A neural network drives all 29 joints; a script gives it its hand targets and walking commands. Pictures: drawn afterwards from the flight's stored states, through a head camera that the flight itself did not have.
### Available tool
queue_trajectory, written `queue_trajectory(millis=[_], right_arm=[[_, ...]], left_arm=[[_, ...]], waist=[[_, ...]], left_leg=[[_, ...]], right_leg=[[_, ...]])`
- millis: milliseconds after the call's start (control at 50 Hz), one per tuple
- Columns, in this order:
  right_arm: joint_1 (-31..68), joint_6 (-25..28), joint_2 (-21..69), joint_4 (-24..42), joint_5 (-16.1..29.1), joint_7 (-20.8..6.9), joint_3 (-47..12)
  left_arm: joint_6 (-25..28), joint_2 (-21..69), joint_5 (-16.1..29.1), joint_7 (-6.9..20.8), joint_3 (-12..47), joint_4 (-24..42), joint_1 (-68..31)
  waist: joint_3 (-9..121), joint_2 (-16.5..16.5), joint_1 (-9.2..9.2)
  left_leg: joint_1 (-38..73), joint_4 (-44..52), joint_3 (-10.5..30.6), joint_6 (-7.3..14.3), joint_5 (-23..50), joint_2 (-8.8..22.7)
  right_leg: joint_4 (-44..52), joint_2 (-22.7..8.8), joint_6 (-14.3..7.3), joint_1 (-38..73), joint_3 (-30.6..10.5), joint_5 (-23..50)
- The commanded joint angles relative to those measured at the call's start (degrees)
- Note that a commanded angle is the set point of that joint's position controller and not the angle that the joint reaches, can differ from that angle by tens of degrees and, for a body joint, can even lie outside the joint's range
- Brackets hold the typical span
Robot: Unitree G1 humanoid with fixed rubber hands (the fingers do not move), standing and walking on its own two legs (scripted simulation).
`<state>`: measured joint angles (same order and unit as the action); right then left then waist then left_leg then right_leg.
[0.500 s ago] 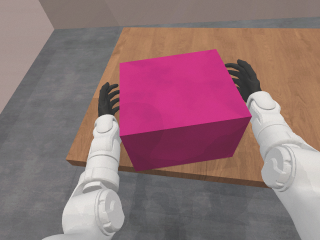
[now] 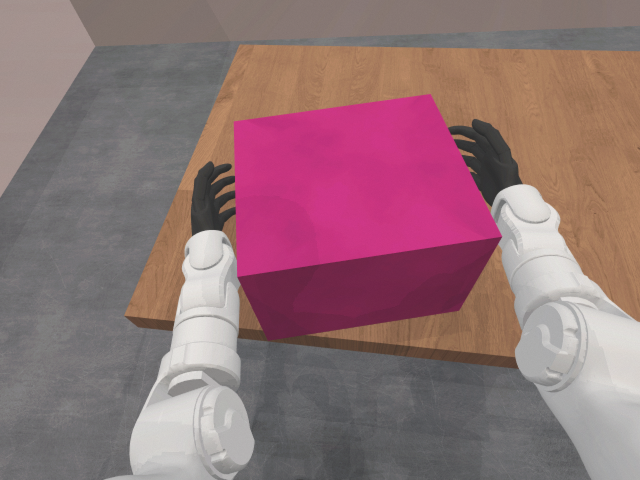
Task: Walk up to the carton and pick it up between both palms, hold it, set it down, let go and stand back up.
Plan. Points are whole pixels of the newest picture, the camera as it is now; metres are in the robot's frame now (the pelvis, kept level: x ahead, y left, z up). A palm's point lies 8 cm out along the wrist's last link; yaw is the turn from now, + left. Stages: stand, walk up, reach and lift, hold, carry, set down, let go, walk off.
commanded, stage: set down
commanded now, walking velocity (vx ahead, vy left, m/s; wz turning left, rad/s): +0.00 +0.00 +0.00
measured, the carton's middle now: (348, 218) +0.45 +0.06 +0.03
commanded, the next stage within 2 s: none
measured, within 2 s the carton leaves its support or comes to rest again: neither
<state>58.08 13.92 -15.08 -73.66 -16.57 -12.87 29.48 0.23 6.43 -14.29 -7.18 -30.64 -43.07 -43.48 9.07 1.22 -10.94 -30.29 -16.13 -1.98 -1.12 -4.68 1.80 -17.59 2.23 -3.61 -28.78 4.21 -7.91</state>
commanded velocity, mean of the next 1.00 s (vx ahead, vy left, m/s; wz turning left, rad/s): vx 0.00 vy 0.00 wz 0.00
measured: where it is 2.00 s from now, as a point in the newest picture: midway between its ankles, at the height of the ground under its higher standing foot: outside the picture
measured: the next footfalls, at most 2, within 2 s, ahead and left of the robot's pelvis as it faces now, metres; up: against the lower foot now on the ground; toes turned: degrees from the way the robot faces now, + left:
none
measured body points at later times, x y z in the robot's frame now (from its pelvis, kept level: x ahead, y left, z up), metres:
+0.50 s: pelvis +0.01 +0.00 +0.00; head +0.09 +0.01 +0.44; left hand +0.40 +0.23 +0.06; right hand +0.50 -0.12 +0.08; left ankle +0.01 +0.13 -0.74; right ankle -0.02 -0.08 -0.74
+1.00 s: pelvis +0.00 +0.00 -0.01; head +0.10 -0.01 +0.43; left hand +0.41 +0.24 +0.05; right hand +0.52 -0.12 +0.06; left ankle +0.01 +0.13 -0.74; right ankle -0.02 -0.08 -0.74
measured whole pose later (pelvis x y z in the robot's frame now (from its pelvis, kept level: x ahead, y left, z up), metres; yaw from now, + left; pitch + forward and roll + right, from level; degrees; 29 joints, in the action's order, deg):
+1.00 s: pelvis +0.00 +0.00 -0.01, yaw -2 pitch +25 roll -1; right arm 64.6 9.9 -22.4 -83.9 8.3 -9.7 2.2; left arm 1.7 -2.3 1.7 -13.5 -11.8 -56.5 -48.9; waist 14.0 1.0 -14.7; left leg -41.5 -24.4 -3.3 -1.2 -7.9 4.2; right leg -20.2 4.0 -3.9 -37.8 3.9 -7.7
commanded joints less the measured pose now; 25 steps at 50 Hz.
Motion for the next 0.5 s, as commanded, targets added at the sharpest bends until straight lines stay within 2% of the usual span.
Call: queue_trajectory(millis=[0, 480], right_arm=[[25.06, -1.22, 22.51, -0.15, -3.06, -4.07, -6.85], [19.22, -1.95, 22.09, 2.01, -3.21, -5.3, -6.97]], left_arm=[[-0.54, 18.51, -1.32, 3.37, 12.99, 1.59, -27.53], [-2.1, 19.24, -3.26, 3.63, 12.81, 2.72, -20.32]], waist=[[30.67, 7.63, 0.18], [25.41, 6.45, 0.61]], left_leg=[[7.15, -0.68, -4.68, 3.08, 10.93, -1.01], [10.29, -1.37, -3.93, 3.74, 13.08, -0.84]], right_leg=[[-1.93, -3.45, 5.54, 23.31, -0.56, 16.87], [-1.04, -2.95, 4.57, 19.36, -0.49, 13.05]])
